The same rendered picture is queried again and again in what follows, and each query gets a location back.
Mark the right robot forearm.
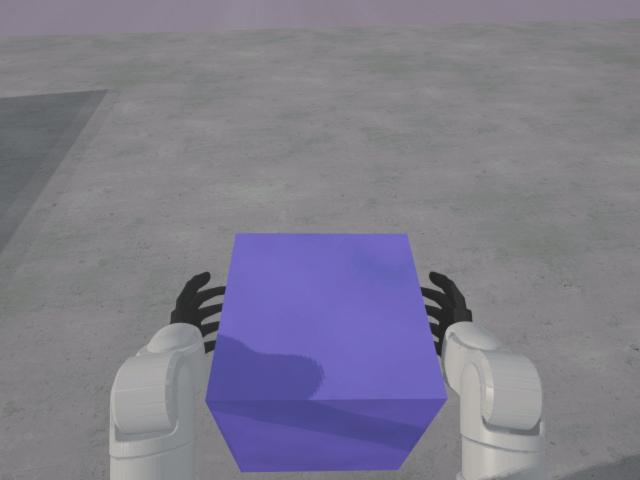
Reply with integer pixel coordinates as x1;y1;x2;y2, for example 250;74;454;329
441;321;547;480

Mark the right robot hand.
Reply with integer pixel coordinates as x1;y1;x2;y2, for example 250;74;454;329
420;272;473;357

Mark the left robot hand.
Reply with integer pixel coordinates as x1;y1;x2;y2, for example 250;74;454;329
169;272;226;354

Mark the left robot forearm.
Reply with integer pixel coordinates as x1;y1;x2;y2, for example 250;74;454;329
109;323;207;480

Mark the carton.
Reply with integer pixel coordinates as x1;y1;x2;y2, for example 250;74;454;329
205;233;448;472

